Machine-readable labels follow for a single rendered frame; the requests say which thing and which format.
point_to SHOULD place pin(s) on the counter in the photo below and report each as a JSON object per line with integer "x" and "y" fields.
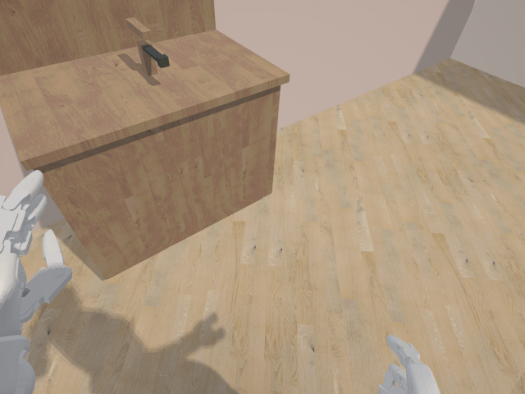
{"x": 137, "y": 157}

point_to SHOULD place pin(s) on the left robot forearm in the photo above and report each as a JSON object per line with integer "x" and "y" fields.
{"x": 16, "y": 374}

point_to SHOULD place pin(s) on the left robot hand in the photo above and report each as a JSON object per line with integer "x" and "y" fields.
{"x": 18, "y": 215}

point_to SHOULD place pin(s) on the tap lever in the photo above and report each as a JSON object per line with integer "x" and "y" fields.
{"x": 161, "y": 59}

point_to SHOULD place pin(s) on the right robot hand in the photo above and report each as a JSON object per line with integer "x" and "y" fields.
{"x": 418, "y": 378}

